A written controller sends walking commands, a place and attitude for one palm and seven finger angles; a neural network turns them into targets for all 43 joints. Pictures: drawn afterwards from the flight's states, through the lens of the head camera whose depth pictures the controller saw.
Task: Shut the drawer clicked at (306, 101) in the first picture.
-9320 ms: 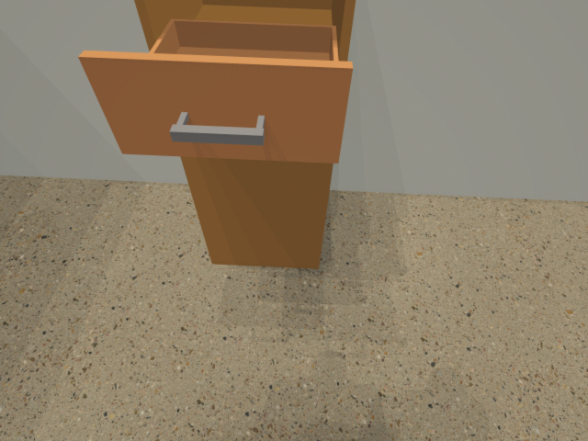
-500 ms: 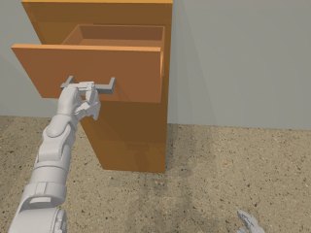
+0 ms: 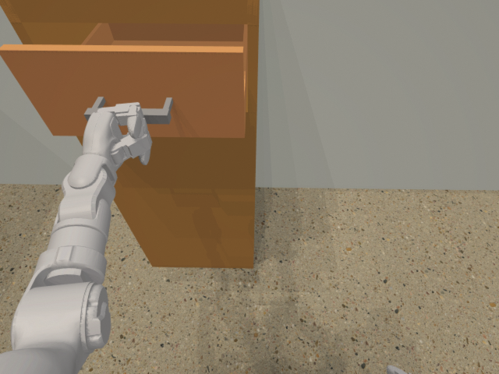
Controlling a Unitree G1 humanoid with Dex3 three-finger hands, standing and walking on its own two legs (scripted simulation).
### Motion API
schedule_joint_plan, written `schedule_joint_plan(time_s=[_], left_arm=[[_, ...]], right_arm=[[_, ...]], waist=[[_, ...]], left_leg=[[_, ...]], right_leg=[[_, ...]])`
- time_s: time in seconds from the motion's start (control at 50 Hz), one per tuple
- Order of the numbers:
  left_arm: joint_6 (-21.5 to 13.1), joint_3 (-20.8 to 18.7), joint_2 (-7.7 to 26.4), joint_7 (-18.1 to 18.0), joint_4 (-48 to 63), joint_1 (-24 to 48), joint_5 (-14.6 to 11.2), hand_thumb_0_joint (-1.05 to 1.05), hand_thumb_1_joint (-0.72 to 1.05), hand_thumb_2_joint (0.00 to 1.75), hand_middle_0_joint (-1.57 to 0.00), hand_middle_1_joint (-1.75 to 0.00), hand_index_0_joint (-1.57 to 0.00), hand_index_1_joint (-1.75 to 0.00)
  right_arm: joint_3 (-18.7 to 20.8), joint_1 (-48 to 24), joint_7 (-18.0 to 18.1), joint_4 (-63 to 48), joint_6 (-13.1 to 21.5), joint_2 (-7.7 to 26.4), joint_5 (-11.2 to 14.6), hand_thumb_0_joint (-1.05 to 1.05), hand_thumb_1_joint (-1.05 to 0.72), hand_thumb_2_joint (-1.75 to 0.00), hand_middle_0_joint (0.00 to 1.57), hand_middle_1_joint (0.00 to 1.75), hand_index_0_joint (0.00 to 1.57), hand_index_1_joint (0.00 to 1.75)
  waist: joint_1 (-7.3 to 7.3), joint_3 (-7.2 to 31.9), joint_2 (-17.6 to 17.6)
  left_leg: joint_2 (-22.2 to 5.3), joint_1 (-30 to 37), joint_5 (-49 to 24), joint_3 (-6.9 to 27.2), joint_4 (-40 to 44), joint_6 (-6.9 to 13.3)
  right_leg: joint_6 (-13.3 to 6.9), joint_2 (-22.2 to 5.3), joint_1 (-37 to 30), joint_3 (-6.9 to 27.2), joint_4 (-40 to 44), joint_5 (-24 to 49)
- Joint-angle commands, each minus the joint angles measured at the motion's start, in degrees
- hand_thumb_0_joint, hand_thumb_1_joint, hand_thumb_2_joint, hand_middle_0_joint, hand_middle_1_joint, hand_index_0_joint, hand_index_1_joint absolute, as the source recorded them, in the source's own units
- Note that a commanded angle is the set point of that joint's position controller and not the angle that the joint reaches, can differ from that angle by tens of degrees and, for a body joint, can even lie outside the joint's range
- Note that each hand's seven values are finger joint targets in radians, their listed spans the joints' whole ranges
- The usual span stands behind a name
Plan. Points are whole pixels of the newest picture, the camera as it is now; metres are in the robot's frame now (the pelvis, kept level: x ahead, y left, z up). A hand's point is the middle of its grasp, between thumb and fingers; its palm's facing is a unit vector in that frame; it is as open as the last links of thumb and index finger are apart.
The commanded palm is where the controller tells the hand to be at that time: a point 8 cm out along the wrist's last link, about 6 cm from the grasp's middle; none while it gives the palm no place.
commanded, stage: push the drawer shut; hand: left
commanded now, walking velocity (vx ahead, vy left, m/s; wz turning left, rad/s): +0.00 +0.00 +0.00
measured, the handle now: (131, 109) +0.52 +0.21 +0.15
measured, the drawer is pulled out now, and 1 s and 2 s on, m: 0.09 0.00 0.00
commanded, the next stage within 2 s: pull the fist back off the drawer in 1.08 s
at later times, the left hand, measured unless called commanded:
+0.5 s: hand (154, 115) +0.50 +0.17 +0.15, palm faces -0.01 -1.00 +0.00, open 3.2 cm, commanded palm +0.50 +0.21 +0.15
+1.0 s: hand (155, 102) +0.54 +0.17 +0.15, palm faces +0.00 -1.00 -0.02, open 3.1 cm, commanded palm +0.55 +0.21 +0.15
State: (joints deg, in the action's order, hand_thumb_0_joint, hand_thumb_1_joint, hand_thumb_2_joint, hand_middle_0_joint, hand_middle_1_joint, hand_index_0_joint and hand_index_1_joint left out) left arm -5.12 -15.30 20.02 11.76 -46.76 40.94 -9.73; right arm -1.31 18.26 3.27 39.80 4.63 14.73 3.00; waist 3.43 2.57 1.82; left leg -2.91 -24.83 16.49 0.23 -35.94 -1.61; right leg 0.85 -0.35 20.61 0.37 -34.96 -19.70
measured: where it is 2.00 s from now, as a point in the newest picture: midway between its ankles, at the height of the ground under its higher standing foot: outside the picture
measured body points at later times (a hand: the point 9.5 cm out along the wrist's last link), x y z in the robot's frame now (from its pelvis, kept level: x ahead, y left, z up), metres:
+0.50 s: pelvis -0.01 +0.00 -0.01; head +0.06 +0.00 +0.44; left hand +0.50 +0.22 +0.16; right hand +0.01 -0.26 -0.13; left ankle +0.02 +0.14 -0.73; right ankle -0.02 -0.13 -0.73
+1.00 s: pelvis -0.01 +0.01 -0.01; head +0.09 +0.02 +0.43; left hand +0.53 +0.23 +0.16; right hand -0.04 -0.25 -0.13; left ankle +0.02 +0.14 -0.73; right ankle -0.02 -0.13 -0.73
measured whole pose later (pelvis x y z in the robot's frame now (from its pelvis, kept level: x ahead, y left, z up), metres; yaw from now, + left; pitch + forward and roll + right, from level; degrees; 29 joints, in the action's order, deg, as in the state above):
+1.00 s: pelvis -0.01 +0.01 -0.01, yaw +0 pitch +15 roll -3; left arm -10.0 -19.5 32.4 11.0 -76.4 69.1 -2.1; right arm -1.4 25.5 1.5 42.0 3.2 15.3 -0.3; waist 10.7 3.4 2.1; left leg -3.7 -40.7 17.6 1.9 -42.7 -1.3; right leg 1.3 0.6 34.7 -0.8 -38.8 -19.6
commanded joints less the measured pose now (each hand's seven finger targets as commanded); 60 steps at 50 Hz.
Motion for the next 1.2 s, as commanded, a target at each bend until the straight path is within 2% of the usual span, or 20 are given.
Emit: schedule_joint_plan(time_s=[0.0,0.06,0.12,0.14,0.16,0.26,0.3,0.44,0.52,0.54,0.62,0.7,0.8,0.82,0.86,0.9,0.96,0.98,1.06,1.18], left_arm=[[-5.05,-1.44,11.38,0.07,11.05,32.53,-0.86,0.00,0.90,0.90,-1.40,-1.60,-1.40,-1.60],[-5.67,-3.01,14.05,-0.35,7.18,36.56,-0.07,0.00,0.90,0.90,-1.40,-1.60,-1.40,-1.60],[-6.46,-3.39,14.81,-0.29,4.07,39.26,0.67,0.00,0.90,0.90,-1.40,-1.60,-1.40,-1.60],[-6.79,-1.82,13.43,-0.15,3.81,41.07,0.93,0.00,0.90,0.90,-1.40,-1.60,-1.40,-1.60],[-7.11,-2.89,14.62,-0.21,2.43,41.52,1.10,0.00,0.90,0.90,-1.40,-1.60,-1.40,-1.60],[-8.36,-2.12,13.73,-0.21,-0.93,44.38,1.52,0.00,0.90,0.90,-1.40,-1.60,-1.40,-1.60],[-8.63,-4.59,17.41,-0.44,-2.62,45.64,1.93,0.00,0.90,0.90,-1.40,-1.60,-1.40,-1.60],[-8.67,-4.67,20.17,-0.30,-8.75,51.24,3.77,0.00,0.90,0.90,-1.40,-1.60,-1.40,-1.60],[-9.20,-3.62,19.05,-0.27,-10.15,54.54,4.53,0.00,0.90,0.90,-1.40,-1.60,-1.40,-1.60],[-9.18,-5.00,20.83,-0.51,-10.91,54.82,4.74,0.00,0.90,0.90,-1.40,-1.60,-1.40,-1.60],[-9.18,-4.52,20.78,-0.70,-12.17,57.78,5.63,0.00,0.90,0.90,-1.40,-1.60,-1.40,-1.60],[-9.33,-6.88,23.07,-1.12,-11.60,57.75,6.25,0.00,0.90,0.90,-1.40,-1.60,-1.40,-1.60],[-8.27,-5.75,23.12,-1.34,-14.28,61.42,6.54,0.00,0.90,0.90,-1.40,-1.60,-1.40,-1.60],[-8.39,-5.97,24.07,-1.47,-14.09,62.19,6.84,0.00,0.90,0.90,-1.40,-1.60,-1.40,-1.60],[-8.95,-4.24,21.75,-1.70,-12.57,64.38,6.84,0.00,0.90,0.90,-1.40,-1.60,-1.40,-1.60],[-8.98,-5.18,23.35,-1.86,-14.27,64.70,6.65,0.00,0.90,0.90,-1.40,-1.60,-1.40,-1.60],[-9.36,-3.80,22.20,-1.67,-14.81,65.73,6.71,0.00,0.90,0.90,-1.40,-1.60,-1.40,-1.60],[-9.32,-4.83,23.89,-1.78,-15.97,65.81,6.76,0.00,0.90,0.90,-1.40,-1.60,-1.40,-1.60],[-9.17,-2.42,21.00,-2.10,-17.03,66.95,6.38,0.00,0.90,0.90,-1.40,-1.60,-1.40,-1.60],[-9.13,-2.39,22.03,-2.52,-16.88,68.40,6.07,0.00,0.90,0.90,-1.40,-1.60,-1.40,-1.60]], right_arm=[[2.71,1.14,0.45,-6.52,1.59,7.85,-0.11,0.00,-0.90,-0.90,0.20,0.30,0.20,0.30],[2.89,2.84,0.50,-5.34,1.35,8.52,-0.41,0.00,-0.90,-0.90,0.20,0.30,0.20,0.30],[2.96,3.81,0.49,-4.98,1.16,8.48,-0.53,0.00,-0.90,-0.90,0.20,0.30,0.20,0.30],[2.91,4.13,0.39,-4.69,1.17,8.36,-0.51,0.00,-0.90,-0.90,0.20,0.30,0.20,0.30],[2.98,4.93,0.35,-4.43,1.13,8.63,-0.71,0.00,-0.90,-0.90,0.20,0.30,0.20,0.30],[3.11,6.66,0.09,-3.75,1.01,8.87,-1.09,0.00,-0.90,-0.90,0.20,0.30,0.20,0.30],[3.17,7.46,0.03,-3.51,0.76,9.40,-1.23,0.00,-0.90,-0.90,0.20,0.30,0.20,0.30],[3.13,10.19,0.06,-2.52,0.20,9.99,-1.51,0.00,-0.90,-0.90,0.20,0.30,0.20,0.30],[3.31,12.26,-0.33,-2.01,0.38,9.94,-2.12,0.00,-0.90,-0.90,0.20,0.30,0.20,0.30],[3.39,12.90,-0.31,-1.77,0.34,10.26,-2.32,0.00,-0.90,-0.90,0.20,0.30,0.20,0.30],[3.53,14.67,-0.70,-1.23,0.06,10.40,-2.78,0.00,-0.90,-0.90,0.20,0.30,0.20,0.30],[3.79,16.36,-1.11,-1.20,-0.51,10.57,-3.42,0.00,-0.90,-0.90,0.20,0.30,0.20,0.30],[3.60,17.06,-0.93,-0.42,-1.20,10.77,-3.24,0.00,-0.90,-0.90,0.20,0.30,0.20,0.30],[3.59,17.39,-0.90,-0.35,-1.22,10.89,-3.27,0.00,-0.90,-0.90,0.20,0.30,0.20,0.30],[3.65,17.57,-1.02,-0.31,-0.94,10.73,-3.49,0.00,-0.90,-0.90,0.20,0.30,0.20,0.30],[3.48,18.00,-0.94,0.17,-0.76,11.02,-3.51,0.00,-0.90,-0.90,0.20,0.30,0.20,0.30],[3.33,18.17,-0.88,0.32,-0.47,11.21,-3.54,0.00,-0.90,-0.90,0.20,0.30,0.20,0.30],[3.21,18.16,-0.72,0.42,-0.49,11.44,-3.52,0.00,-0.90,-0.90,0.20,0.30,0.20,0.30],[3.01,18.10,-0.48,0.76,0.18,11.77,-3.35,0.00,-0.90,-0.90,0.20,0.30,0.20,0.30],[2.80,18.43,-0.13,1.40,1.17,12.45,-3.31,0.00,-0.90,-0.90,0.20,0.30,0.20,0.30]], waist=[[2.10,17.35,0.15],[2.93,16.30,-0.97],[3.17,18.03,0.47],[3.90,18.20,2.05],[3.94,18.49,0.24],[5.07,19.90,1.28],[4.97,20.54,-0.55],[7.04,19.01,1.46],[8.00,21.98,4.16],[8.10,21.96,3.34],[9.03,23.54,4.29],[8.47,27.87,4.66],[10.68,22.01,3.79],[10.76,22.01,4.62],[11.39,23.61,6.97],[11.88,23.74,5.20],[12.51,22.93,6.40],[12.46,22.89,5.92],[13.55,20.97,6.70],[13.86,22.43,7.23]], left_leg=[[2.74,12.52,-11.87,-1.34,2.31,3.27],[2.65,11.49,-10.37,-1.04,1.83,3.44],[2.67,11.05,-9.91,-1.09,1.47,3.33],[2.66,11.68,-10.05,-1.11,1.27,3.24],[2.56,11.21,-10.26,-0.78,0.91,3.35],[2.39,11.59,-10.62,-0.55,0.07,3.27],[2.32,9.59,-9.66,-0.52,0.14,3.34],[2.04,6.79,-7.37,-0.42,-0.58,3.29],[1.80,8.98,-9.12,0.36,-1.57,3.04],[1.61,8.37,-9.11,0.53,-1.73,3.05],[1.55,8.78,-10.96,0.72,-2.62,3.00],[1.46,10.07,-15.47,0.72,-3.75,3.06],[1.51,6.08,-10.58,0.38,-3.33,3.36],[1.40,6.14,-10.19,0.71,-3.31,3.25],[1.45,8.75,-11.35,1.09,-3.73,3.15],[1.25,7.88,-10.66,1.29,-3.87,3.21],[1.24,7.93,-9.53,1.32,-3.83,3.18],[1.02,7.08,-8.56,1.50,-3.75,3.05],[0.72,6.94,-5.53,1.84,-3.21,3.03],[0.42,6.26,-3.73,1.91,-2.91,2.90]], right_leg=[[-1.25,2.26,0.46,-2.11,4.53,17.90],[-1.19,2.44,2.38,-2.11,4.58,15.82],[-1.19,2.25,2.78,-1.73,4.12,15.44],[-1.21,2.24,3.75,-1.83,4.03,15.36],[-1.23,2.40,3.66,-1.94,3.75,15.48],[-1.17,2.60,5.76,-2.01,3.24,15.12],[-0.95,2.58,4.85,-1.68,3.08,15.01],[-0.77,2.62,8.51,-1.45,3.06,12.31],[-0.90,2.87,11.25,-1.75,2.43,11.76],[-0.85,2.89,11.53,-1.78,2.34,11.56],[-0.81,3.12,12.58,-1.90,1.79,12.70],[-0.82,3.33,11.18,-1.95,0.88,16.87],[-0.48,3.43,13.27,-1.80,2.39,13.51],[-0.60,3.37,13.83,-1.90,2.30,12.66],[-0.85,3.47,15.26,-2.05,2.19,12.45],[-0.57,3.53,15.22,-1.95,2.34,11.99],[-0.78,3.53,16.46,-2.01,2.46,10.91],[-0.66,3.40,16.75,-2.04,2.44,9.95],[-0.75,3.38,19.17,-2.25,2.69,7.14],[-0.44,3.12,19.19,-2.13,2.68,5.88]])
